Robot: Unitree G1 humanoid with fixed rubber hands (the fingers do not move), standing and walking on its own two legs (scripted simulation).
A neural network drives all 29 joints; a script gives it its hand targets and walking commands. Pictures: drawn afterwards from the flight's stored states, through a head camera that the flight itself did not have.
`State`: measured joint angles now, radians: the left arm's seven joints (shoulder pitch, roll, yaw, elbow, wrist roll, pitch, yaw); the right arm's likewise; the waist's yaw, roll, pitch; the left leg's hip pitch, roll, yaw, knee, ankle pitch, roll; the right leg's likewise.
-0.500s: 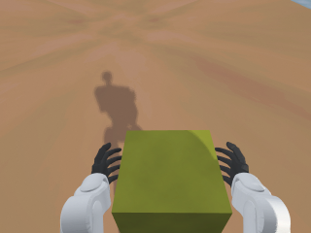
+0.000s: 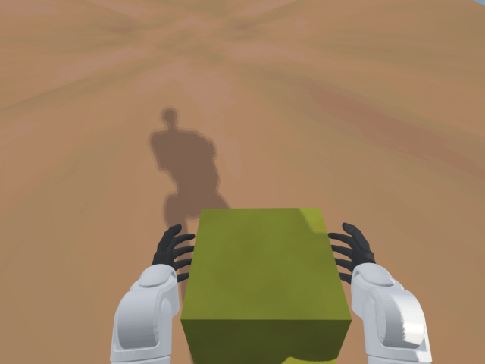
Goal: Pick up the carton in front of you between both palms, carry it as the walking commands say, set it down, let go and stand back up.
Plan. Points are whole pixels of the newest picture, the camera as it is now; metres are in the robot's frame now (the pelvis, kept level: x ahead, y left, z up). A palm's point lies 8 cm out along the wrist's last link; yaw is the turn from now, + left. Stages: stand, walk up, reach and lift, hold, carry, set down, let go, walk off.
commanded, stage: carry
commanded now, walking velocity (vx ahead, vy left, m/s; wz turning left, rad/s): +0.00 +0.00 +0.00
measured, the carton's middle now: (261, 299) +0.24 +0.00 -0.04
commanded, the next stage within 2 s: none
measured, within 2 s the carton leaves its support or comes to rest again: neither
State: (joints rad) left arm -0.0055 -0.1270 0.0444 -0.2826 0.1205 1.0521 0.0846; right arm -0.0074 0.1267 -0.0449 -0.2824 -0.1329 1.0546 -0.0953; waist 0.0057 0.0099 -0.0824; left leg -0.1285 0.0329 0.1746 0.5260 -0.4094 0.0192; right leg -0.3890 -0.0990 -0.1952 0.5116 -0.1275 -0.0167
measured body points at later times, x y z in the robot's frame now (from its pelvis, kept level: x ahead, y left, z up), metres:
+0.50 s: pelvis -0.01 +0.01 +0.00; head +0.00 +0.01 +0.45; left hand +0.29 +0.16 +0.02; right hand +0.30 -0.15 +0.02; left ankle -0.08 +0.09 -0.73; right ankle +0.09 -0.12 -0.73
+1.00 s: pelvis -0.01 +0.02 +0.00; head -0.01 +0.02 +0.45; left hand +0.29 +0.17 +0.03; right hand +0.29 -0.13 +0.03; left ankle -0.08 +0.09 -0.73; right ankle +0.09 -0.12 -0.73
